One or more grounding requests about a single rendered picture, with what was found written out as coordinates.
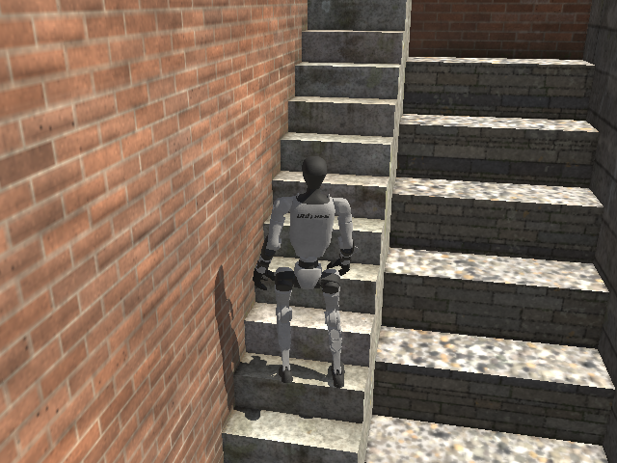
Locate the right robot upper arm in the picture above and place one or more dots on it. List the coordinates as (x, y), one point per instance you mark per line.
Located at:
(343, 209)

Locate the right robot forearm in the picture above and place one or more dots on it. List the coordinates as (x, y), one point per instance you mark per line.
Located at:
(346, 254)

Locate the right robot shin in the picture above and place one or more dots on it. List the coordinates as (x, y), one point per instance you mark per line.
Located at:
(335, 342)

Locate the robot left hand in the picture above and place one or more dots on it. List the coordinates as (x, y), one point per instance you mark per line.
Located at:
(258, 276)

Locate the robot right hand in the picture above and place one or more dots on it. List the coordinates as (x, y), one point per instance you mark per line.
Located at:
(345, 268)

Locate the robot left foot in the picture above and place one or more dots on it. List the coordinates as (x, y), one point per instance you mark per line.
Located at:
(286, 375)

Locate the left robot forearm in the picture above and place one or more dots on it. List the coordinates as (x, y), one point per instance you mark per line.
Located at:
(265, 258)

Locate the left robot upper arm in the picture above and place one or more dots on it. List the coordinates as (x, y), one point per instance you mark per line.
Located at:
(281, 206)

